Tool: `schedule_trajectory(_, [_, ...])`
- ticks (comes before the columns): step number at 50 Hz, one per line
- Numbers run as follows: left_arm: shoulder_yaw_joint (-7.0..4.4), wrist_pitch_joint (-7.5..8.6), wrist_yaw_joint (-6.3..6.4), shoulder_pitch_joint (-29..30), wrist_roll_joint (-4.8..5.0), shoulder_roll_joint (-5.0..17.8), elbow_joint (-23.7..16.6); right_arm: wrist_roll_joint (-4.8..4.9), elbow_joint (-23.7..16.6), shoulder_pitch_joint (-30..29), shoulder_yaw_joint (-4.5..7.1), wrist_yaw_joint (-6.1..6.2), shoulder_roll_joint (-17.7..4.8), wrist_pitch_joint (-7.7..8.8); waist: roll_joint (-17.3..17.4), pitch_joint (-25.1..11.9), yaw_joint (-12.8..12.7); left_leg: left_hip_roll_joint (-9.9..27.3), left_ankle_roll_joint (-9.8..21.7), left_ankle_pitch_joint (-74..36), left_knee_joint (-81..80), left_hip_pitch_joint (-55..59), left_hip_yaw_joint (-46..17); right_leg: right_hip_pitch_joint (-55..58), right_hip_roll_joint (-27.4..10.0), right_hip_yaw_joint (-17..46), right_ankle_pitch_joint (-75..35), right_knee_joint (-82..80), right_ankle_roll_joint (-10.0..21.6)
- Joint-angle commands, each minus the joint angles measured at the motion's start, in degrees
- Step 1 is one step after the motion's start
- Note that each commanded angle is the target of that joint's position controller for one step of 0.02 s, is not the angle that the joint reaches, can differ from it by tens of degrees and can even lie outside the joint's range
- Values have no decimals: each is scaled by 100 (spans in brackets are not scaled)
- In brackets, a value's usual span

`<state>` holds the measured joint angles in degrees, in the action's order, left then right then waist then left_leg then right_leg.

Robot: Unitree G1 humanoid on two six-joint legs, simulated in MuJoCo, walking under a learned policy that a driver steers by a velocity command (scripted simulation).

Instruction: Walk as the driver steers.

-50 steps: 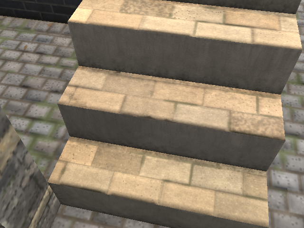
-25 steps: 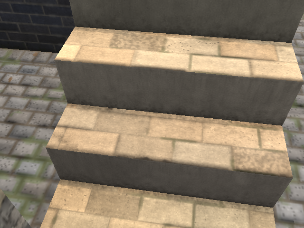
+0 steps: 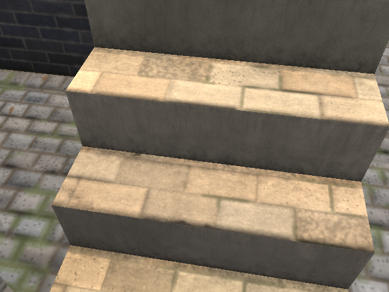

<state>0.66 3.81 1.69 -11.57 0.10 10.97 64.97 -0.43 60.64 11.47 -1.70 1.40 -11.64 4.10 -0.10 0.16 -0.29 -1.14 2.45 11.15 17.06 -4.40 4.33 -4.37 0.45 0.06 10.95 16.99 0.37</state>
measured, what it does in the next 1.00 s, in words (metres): stands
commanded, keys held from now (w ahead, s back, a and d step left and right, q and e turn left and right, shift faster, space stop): w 1.00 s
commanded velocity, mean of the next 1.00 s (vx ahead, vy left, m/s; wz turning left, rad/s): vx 0.47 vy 0.00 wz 0.00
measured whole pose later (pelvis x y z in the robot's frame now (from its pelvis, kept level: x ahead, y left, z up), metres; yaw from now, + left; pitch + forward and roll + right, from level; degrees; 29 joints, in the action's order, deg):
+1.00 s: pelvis +0.01 -0.02 +0.00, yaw +0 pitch +0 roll +0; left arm 3.6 3.8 0.2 -1.9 -0.2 16.1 60.8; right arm -0.5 59.4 1.7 -3.2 0.5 -15.7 3.9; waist 0.1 -0.6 0.1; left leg 0.4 0.3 8.6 10.7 -2.1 3.6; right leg -1.7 2.0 0.1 8.0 9.7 1.8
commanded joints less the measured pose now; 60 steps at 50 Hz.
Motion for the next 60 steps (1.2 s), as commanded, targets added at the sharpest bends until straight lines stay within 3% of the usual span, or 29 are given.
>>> schedule_trajectory(1, [-86, 43, 5, 177, -16, 623, -285, -23, -256, -179, 114, 10, -656, 79, 18, 80, 23, 664, 84, -930, -285, 49, -637, -158, -497, 439, -1092, -231, 218])
schedule_trajectory(5, [-47, 53, 0, 379, 6, 639, -440, 17, -305, -393, 101, 22, -688, 70, 36, -136, 15, 764, 36, -1715, -230, 228, -639, 63, -569, 439, -1703, -246, 190])
schedule_trajectory(17, [37, 39, -46, 905, -9, 808, -689, 7, -395, -947, 43, -4, -827, 51, 21, -372, 23, 911, -44, -2172, -396, 382, -650, 366, -720, 455, -2263, -420, 150])
schedule_trajectory(40, [162, 75, -108, 1278, -23, 1102, -752, 12, -346, -1331, -23, -54, -1081, 71, 32, -437, 34, 928, -166, -1295, -717, 339, -694, 361, -713, 558, -1490, -764, 108])
schedule_trajectory(41, [157, 71, -126, 1378, -51, 1171, -764, -11, -425, -1444, -31, -69, -1039, 58, 48, -322, 52, 964, -203, -1425, -681, 298, -644, 278, -790, 559, -1772, -711, 136])
schedule_trajectory(42, [146, 70, -118, 1319, -26, 1197, -734, 1, -398, -1368, -25, -62, -1052, 53, 70, -478, 55, 931, -236, -1327, -687, 339, -664, 342, -756, 595, -1645, -714, 126])
schedule_trajectory(60, [219, 59, -159, 1458, -34, 1294, -698, -8, -483, -1411, -46, -109, -1115, 45, 31, -510, 35, 995, -280, -1425, -649, 330, -606, 378, -794, 620, -1919, -660, 168])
